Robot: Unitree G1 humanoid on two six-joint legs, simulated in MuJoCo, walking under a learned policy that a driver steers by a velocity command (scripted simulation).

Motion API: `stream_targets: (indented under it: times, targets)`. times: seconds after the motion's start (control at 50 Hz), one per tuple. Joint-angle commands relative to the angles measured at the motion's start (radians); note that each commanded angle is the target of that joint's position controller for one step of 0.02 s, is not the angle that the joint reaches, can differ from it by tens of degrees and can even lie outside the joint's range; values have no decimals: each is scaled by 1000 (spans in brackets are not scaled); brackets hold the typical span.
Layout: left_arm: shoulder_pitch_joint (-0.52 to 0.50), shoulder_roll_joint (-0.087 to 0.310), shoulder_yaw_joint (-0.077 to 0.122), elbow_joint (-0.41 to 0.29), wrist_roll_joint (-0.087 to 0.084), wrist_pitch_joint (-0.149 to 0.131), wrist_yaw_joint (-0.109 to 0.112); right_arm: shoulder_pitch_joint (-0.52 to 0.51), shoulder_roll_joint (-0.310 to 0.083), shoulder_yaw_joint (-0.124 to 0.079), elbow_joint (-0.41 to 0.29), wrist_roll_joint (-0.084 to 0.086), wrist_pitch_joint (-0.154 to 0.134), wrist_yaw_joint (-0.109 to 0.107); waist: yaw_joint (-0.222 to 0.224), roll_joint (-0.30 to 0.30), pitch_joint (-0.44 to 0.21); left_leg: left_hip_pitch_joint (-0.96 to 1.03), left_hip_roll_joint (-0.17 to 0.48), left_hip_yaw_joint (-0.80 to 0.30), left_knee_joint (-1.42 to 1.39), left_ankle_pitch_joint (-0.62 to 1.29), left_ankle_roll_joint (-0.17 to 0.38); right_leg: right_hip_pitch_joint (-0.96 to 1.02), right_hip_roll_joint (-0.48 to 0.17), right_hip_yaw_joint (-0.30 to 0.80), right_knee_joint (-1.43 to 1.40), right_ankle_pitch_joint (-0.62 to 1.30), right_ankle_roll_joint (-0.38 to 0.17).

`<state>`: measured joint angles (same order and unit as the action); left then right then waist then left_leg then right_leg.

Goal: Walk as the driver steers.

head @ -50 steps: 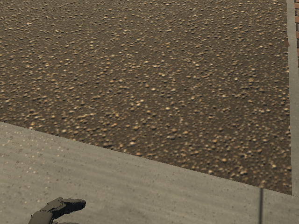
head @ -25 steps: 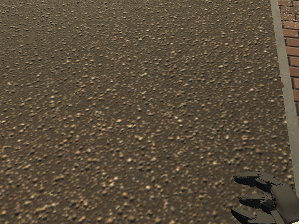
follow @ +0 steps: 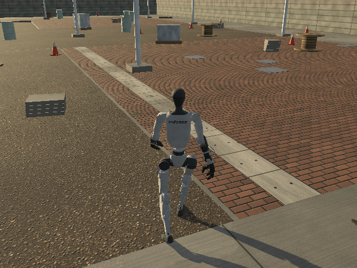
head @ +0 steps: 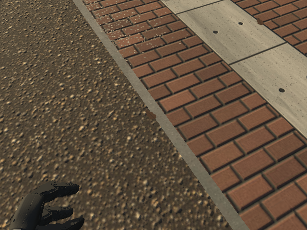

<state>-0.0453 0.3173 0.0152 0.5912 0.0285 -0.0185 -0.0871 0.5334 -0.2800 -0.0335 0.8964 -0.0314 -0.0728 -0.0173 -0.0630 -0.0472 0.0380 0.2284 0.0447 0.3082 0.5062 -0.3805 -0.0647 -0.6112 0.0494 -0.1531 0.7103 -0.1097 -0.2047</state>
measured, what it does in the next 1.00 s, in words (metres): walks ahead, turning right: right foot, then left foot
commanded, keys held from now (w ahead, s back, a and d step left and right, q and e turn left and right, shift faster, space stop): w+e+shift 0.54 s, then w+shift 0.22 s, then w+q+shift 0.24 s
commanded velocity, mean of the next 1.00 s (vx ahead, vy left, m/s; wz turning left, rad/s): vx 1.00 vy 0.00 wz -0.65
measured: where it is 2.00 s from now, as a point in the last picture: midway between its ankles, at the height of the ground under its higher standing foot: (229, 41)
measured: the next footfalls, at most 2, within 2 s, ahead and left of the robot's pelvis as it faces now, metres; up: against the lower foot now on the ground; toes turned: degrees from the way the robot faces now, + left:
right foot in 0.02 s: +0.19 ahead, -0.02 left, +0.00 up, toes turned -5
left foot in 0.42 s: +0.62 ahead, +0.09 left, +0.00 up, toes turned -27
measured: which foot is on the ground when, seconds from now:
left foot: down 0.00-0.00, up 0.02-0.40, down 0.42-0.86, up 0.88-1.00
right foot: up 0.00-0.00, down 0.02-0.40, up 0.42-0.84, down 0.86-1.00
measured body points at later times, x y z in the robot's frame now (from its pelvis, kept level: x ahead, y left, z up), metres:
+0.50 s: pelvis +0.46 +0.00 +0.02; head +0.48 +0.00 +0.47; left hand +0.65 +0.26 -0.09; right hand +0.52 -0.32 -0.05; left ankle +0.58 +0.11 -0.70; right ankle +0.25 -0.01 -0.60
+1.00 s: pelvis +0.82 -0.25 +0.03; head +0.84 -0.27 +0.48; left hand +1.07 -0.11 -0.08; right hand +0.68 -0.47 -0.10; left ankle +0.83 -0.06 -0.59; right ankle +0.79 -0.30 -0.70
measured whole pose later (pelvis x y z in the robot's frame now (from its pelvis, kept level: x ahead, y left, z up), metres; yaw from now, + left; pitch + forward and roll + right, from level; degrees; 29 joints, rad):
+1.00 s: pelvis +0.82 -0.25 +0.03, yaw -37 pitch +1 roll +0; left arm 0.24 0.27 0.02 0.79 0.05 -0.07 -0.01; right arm 0.38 -0.26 -0.02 0.85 0.00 -0.05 0.02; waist -0.04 0.02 0.04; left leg -0.42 0.09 -0.03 1.27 -0.25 0.07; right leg -0.27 0.06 -0.12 0.52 -0.27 -0.10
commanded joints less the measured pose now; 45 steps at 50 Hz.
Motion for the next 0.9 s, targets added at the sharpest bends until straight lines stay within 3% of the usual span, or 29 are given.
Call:
stream_targets:
  times: [0.02, 0.04, 0.06, 0.08, 0.1, 0.14, 0.18, 0.22, 0.28, 0.34, 0.36, 0.38, 0.4, 0.42, 0.44, 0.46, 0.48, 0.5, 0.54, 0.58, 0.66, 0.74, 0.78, 0.8, 0.82, 0.84, 0.86, 0.88, 0.9]
  targets:
    - [499, 238, 116, 136, -31, 16, 61, -218, -159, -40, -162, -18, 2, 12, 271, -117, -147, -732, -15, -72, 941, 108, 59, 869, -50, 284, -95, -109, -92]
    - [426, 356, 132, 74, 9, 33, 61, -136, -130, -22, -286, 4, -14, 12, 154, -218, -322, -1084, -86, -254, 1239, -143, 16, 1140, -287, 842, -226, -81, -309]
    - [468, 311, 133, 54, 0, 38, 77, -248, -174, -16, -310, -3, -42, 12, 220, -6, -345, -1155, -39, -392, 1183, -46, 26, 1095, -314, 975, -398, -267, -300]
    - [439, 257, 121, 84, -6, 29, 87, -278, -170, -10, -309, -1, -55, 13, 167, 78, -162, -1144, 10, -402, 1047, 4, 36, 904, -295, 926, -467, -289, -253]
    - [411, 218, 110, 102, -8, 13, 91, -295, -158, -6, -304, -11, -51, 11, 106, 134, -65, -1070, 46, -397, 932, 7, 34, 723, -252, 838, -479, -200, -214]
    - [359, 171, 88, 100, -11, -21, 96, -255, -146, 1, -283, -45, -7, 9, 24, 154, 1, -918, 78, -400, 811, -37, 9, 467, -172, 695, -481, -38, -188]
    - [354, 155, 79, 105, -18, -44, 87, -297, -119, 6, -305, -46, 25, 13, 6, 136, 31, -845, 96, -374, 649, -54, -15, 307, -113, 609, -512, -19, -177]
    - [349, 160, 85, 107, -18, -57, 82, -438, -77, 23, -365, -30, 26, 26, 33, 98, 72, -769, 88, -340, 453, 135, -24, 184, -54, 556, -546, -5, -146]
    - [373, 178, 98, 116, -28, -63, 69, -526, -57, 34, -385, 2, 20, 39, 88, 45, 41, -609, 34, -323, 205, 441, -3, 186, -22, 529, -534, 112, -74]
    - [420, 193, 107, 133, -32, -57, 72, -537, -101, 20, -387, 10, 15, 33, 112, 14, 2, -547, -6, -339, 68, 429, 20, 360, -59, 579, -442, 259, -25]
    - [419, 208, 111, 134, -28, -54, 77, -489, -129, 8, -372, 9, 13, 26, 91, 12, -32, -492, -33, -341, 41, 360, 28, 418, -60, 589, -359, 378, -4]
    - [411, 236, 116, 135, -21, -52, 76, -380, -172, -13, -343, 10, 8, 14, 32, 28, -110, -369, -63, -332, 37, 253, 38, 451, -48, 575, -202, 497, 21]
    - [365, 250, 117, 130, -19, -56, 71, -187, -209, -33, -301, 6, 3, -1, -89, 50, -202, -147, -42, -327, 39, 191, 51, 373, -9, 533, 42, 507, 48]
    - [337, 142, 85, 102, -18, -71, 71, 35, -284, -61, -270, -20, -2, -25, -171, 148, -331, 92, 160, -521, 22, -140, 82, 213, 48, 454, 388, 217, 62]
    - [434, 2, 46, 46, -58, -69, 73, -14, -357, -71, -276, -55, 0, -23, -47, 443, -412, 221, 434, -1088, -216, -438, 149, -72, 136, 345, 641, -442, 89]
    - [396, 72, 40, 55, -32, -54, 83, -146, -286, -73, -290, -35, 7, -15, -17, 373, -310, 94, 419, -1205, -275, -557, 184, -186, 39, 296, 717, -314, 76]
    - [322, 119, 51, 63, -9, -40, 76, -219, -191, -52, -299, -23, 12, -11, -17, 228, -191, -31, 368, -1004, -253, -477, 178, -193, -24, 266, 689, -224, 78]
    - [280, 121, 53, 63, 2, -30, 61, -230, -148, -42, -279, -21, 14, -4, -10, 126, -117, -134, 320, -829, -244, -282, 168, -171, -61, 249, 646, -185, 87]
    - [239, 78, 44, 40, 11, -5, 30, -190, -122, -32, -220, -15, 3, -3, 16, 133, -37, -255, 261, -610, -274, -58, 141, -150, -107, 243, 611, -179, 103]
    - [194, 28, 25, 3, 14, 10, 14, -150, -85, -22, -167, 2, -22, 17, 39, 140, 1, -298, 243, -511, -307, 98, 139, -176, -122, 250, 587, -149, 106]
    - [94, 33, 8, -51, 9, 7, 6, -170, -107, -23, -133, -1, -52, 33, 83, 125, 63, -371, 200, -293, -401, 352, 155, -170, -93, 247, 375, 19, 114]
    - [-52, 19, -14, -76, 10, -10, -15, -83, -150, -25, -74, 6, -51, 30, 46, 75, 127, -369, 181, -146, -515, 610, 155, 29, -46, 72, 45, 112, 65]
    - [-44, 36, -11, -64, 17, -16, -2, -37, -200, -29, -47, 10, -39, 21, 66, 113, 81, -241, 200, -119, -401, 1099, 161, 122, 21, 21, -19, 26, 37]
    - [19, 56, -2, -47, 25, -19, 10, -26, -234, -32, -31, 11, -29, 13, 114, 151, 19, -192, 218, -124, -269, 1325, 166, 216, 52, 15, -36, -47, 24]
    - [183, 86, 14, 0, 29, -22, 25, -41, -263, -35, -22, 12, -16, 5, 206, 185, -76, -201, 230, -144, -59, 1431, 168, 394, 62, 44, -51, -105, 5]
    - [404, 121, 34, 71, 32, -28, 44, -80, -267, -34, -28, 23, -6, 2, 323, 181, -177, -308, 200, -154, 222, 1330, 163, 658, 30, 101, -160, -60, -14]
    - [512, 209, 62, 113, 51, -29, 68, -54, -167, -15, -60, 16, -6, 12, 299, 66, -304, -548, 115, -193, 592, 651, 165, 934, -186, 345, -143, -315, -8]
    - [464, 275, 79, 83, 52, -33, 79, 46, -52, 6, -113, 53, -12, 28, 162, -154, -466, -866, -28, -310, 942, -91, 147, 1139, -483, 864, -269, -473, -46]
    - [455, 236, 85, 86, 30, -32, 86, -89, -166, -19, -135, 48, -11, 17, 225, -8, -421, -954, -15, -393, 991, 15, 167, 1027, -457, 870, -380, -435, -32]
